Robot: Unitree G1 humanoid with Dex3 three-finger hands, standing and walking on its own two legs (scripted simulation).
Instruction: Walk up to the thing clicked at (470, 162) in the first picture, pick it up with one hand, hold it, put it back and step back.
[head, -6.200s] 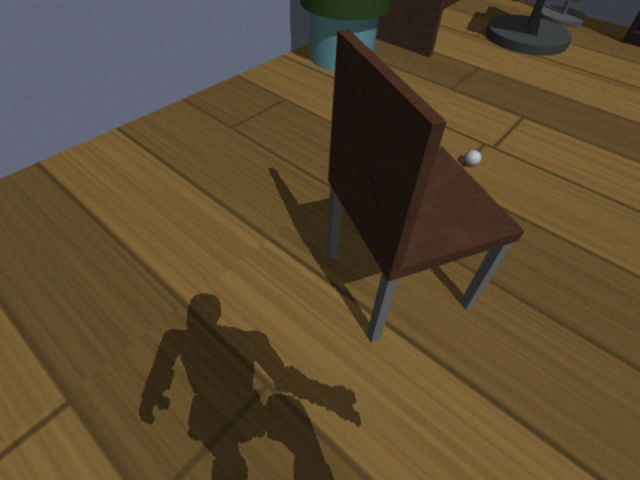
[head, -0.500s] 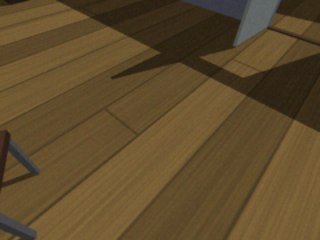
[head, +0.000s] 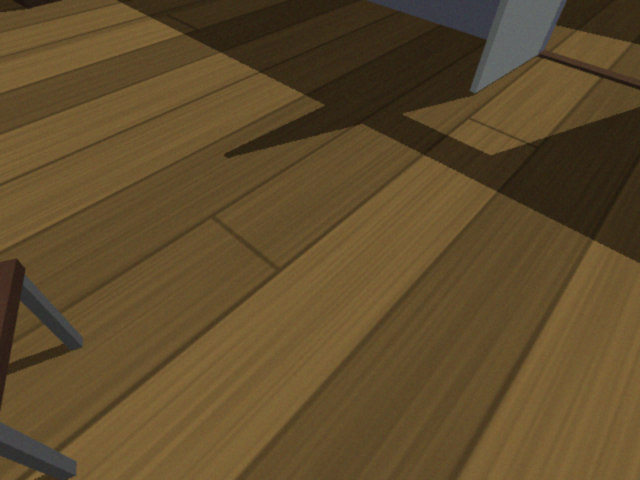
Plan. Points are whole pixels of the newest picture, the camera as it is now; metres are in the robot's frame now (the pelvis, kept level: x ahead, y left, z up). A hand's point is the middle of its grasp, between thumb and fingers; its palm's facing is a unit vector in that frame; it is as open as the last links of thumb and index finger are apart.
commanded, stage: stand
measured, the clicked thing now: out of the picture +0.92 +1.65 -0.74
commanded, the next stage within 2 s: walk up in 0.34 s
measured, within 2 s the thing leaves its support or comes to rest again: neither
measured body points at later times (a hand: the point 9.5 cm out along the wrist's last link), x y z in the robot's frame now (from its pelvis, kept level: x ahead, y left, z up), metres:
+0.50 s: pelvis +0.02 +0.00 -0.01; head +0.02 +0.00 +0.44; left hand +0.08 +0.32 -0.13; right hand +0.08 -0.31 -0.14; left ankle -0.01 +0.13 -0.74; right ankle +0.00 -0.14 -0.75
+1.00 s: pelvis +0.17 +0.05 -0.01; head +0.18 +0.09 +0.44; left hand +0.17 +0.38 -0.14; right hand +0.26 -0.25 -0.10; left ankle +0.09 +0.15 -0.75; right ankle +0.31 -0.09 -0.70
